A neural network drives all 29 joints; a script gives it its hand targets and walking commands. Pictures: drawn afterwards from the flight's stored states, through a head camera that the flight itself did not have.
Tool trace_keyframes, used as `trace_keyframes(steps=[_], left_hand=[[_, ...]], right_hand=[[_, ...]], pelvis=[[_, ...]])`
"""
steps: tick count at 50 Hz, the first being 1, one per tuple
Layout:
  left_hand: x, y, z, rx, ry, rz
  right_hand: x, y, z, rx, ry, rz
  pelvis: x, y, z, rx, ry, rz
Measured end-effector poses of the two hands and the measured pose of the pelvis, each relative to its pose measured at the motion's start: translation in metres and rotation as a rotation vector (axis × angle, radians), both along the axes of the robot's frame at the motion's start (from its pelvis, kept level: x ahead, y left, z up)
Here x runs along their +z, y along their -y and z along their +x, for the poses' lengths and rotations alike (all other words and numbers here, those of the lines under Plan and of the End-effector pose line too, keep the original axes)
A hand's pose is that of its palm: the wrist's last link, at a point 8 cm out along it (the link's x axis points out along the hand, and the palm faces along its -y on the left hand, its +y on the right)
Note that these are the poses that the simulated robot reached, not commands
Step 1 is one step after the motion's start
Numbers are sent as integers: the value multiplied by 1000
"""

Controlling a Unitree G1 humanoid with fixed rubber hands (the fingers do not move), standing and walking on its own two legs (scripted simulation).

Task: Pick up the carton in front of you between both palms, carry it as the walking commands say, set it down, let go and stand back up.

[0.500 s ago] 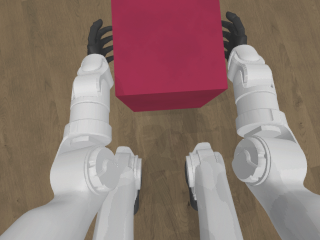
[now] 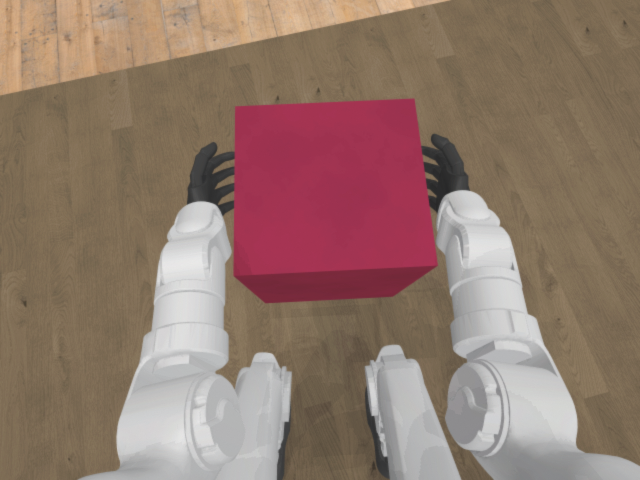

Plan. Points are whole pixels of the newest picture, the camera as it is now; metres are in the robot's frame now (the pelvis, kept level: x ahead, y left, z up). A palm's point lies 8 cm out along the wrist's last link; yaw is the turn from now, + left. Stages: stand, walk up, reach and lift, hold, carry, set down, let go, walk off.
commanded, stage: reach and lift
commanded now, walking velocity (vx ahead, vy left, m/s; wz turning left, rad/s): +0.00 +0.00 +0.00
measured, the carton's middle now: (327, 217) +0.46 -0.01 -0.11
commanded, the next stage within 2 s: hold in 1.86 s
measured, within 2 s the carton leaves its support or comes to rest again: neither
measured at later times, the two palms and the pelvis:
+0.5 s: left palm (138, 194) +0.40 +0.14 +0.12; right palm (510, 182) +0.40 -0.15 +0.11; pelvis +0.04 +0.00 +0.14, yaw +0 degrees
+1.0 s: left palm (10, 170) +0.36 +0.15 +0.23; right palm (625, 152) +0.36 -0.15 +0.23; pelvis +0.06 +0.00 +0.21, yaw +0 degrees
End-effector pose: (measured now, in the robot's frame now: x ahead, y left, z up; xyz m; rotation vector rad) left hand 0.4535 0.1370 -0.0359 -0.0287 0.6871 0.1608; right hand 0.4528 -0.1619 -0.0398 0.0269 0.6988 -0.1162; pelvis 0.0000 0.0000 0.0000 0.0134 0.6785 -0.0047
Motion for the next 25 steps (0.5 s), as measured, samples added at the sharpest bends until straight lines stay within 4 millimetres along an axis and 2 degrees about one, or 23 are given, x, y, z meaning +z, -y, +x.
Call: trace_keyframes(steps=[25], left_hand=[[153,-8,-52,-11,1,-8]], right_hand=[[154,-7,-55,-19,1,0]], pelvis=[[136,-4,45,-1,314,-14]])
